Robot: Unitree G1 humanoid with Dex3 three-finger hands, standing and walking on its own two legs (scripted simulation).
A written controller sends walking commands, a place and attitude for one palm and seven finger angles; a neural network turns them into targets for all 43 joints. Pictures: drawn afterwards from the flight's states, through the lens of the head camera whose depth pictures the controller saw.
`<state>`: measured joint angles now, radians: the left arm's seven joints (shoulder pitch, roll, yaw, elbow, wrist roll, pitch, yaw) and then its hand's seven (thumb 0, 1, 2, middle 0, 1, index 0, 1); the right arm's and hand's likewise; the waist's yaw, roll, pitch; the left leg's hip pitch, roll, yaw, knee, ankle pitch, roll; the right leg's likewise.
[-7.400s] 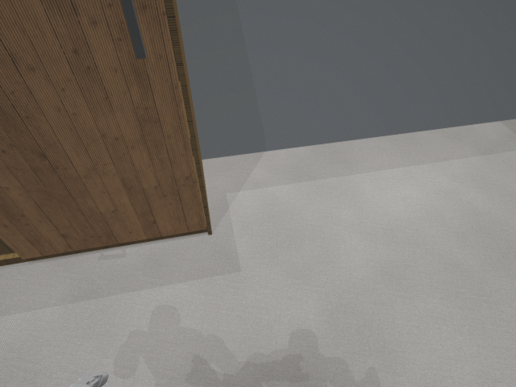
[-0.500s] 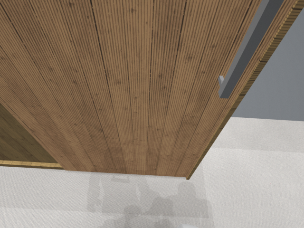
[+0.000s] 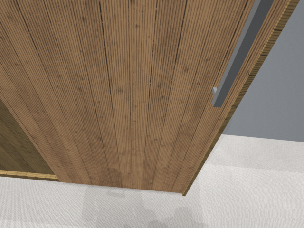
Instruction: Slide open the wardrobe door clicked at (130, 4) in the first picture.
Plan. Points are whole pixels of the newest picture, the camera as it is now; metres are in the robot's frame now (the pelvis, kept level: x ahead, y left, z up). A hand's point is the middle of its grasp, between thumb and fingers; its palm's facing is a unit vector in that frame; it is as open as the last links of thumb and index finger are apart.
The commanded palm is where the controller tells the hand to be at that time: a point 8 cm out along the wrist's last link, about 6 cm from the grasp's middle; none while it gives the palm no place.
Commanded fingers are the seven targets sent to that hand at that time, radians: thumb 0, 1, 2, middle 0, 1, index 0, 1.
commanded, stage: come to a stop and stand still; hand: right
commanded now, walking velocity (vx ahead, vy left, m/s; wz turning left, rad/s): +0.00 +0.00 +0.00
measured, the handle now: (235, 52) +0.45 -0.15 +0.27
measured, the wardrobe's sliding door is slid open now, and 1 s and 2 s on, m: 0.00 0.00 0.00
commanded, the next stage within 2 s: look again from close up in 0.80 s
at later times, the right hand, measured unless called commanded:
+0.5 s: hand out of the picture +0.03 -0.19 -0.17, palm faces -0.01 +0.98 -0.20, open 7.4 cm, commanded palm none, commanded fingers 0.00 -0.90 -0.90 0.20 0.30 0.20 0.30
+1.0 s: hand out of the picture +0.00 -0.19 -0.17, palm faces +0.01 +0.99 -0.17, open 7.4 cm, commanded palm none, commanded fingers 0.00 -0.90 -0.90 0.20 0.30 0.20 0.30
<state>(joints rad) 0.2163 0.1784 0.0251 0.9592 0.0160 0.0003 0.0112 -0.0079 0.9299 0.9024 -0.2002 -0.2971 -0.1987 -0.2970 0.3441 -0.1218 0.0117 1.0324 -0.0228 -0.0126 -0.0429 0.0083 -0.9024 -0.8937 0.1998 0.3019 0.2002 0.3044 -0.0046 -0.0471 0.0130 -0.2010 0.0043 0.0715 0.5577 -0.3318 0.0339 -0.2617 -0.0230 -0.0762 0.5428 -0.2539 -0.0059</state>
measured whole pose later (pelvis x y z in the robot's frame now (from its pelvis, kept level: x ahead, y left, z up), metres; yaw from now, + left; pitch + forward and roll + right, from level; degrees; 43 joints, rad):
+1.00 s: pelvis +0.01 -0.02 +0.01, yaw +1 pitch -2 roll +0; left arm 0.24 0.16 -0.01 1.12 0.01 -0.03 0.03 0.01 0.92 0.90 -0.20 -0.30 -0.20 -0.30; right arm 0.30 -0.15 0.02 1.11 -0.02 -0.01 -0.03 0.01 -0.90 -0.89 0.20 0.30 0.20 0.30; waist -0.02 0.02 0.03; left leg -0.13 0.02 0.05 0.43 -0.28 0.00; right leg -0.19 0.00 -0.10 0.43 -0.22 -0.04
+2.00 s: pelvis +0.01 -0.03 +0.01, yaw +1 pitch -2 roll +0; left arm 0.28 0.14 -0.01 1.14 0.01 -0.03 0.03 0.01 0.92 0.90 -0.20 -0.30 -0.20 -0.30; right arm 0.31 -0.14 0.01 1.12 -0.02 -0.01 -0.03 0.01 -0.90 -0.89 0.20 0.30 0.20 0.30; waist -0.01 0.02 0.03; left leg -0.12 0.03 0.05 0.42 -0.26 -0.01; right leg -0.18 0.01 -0.10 0.41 -0.20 -0.04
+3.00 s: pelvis +0.01 -0.01 -0.01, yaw -1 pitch +0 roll +0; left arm 0.27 0.29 -0.02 0.65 -0.07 -0.31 0.11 0.02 0.90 0.90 -0.20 -0.30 -0.20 -0.30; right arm 0.25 -0.36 -0.35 -0.20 0.37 0.06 0.30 0.01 0.07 -0.48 0.27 0.92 0.27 0.93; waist -0.05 -0.03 -0.04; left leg -0.25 0.01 0.07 0.63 -0.38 0.02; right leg -0.33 -0.02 -0.07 0.65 -0.31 -0.02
